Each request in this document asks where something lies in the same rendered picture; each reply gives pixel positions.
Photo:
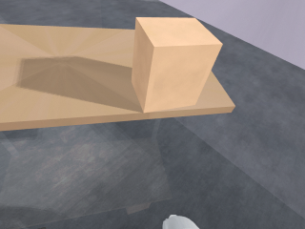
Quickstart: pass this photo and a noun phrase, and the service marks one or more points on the carton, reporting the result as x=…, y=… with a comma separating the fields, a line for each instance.
x=172, y=59

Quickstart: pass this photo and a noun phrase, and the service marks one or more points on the table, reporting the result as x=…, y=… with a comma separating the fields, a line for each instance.
x=52, y=76

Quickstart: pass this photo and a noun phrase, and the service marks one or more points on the robot right thigh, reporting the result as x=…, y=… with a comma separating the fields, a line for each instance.
x=178, y=222

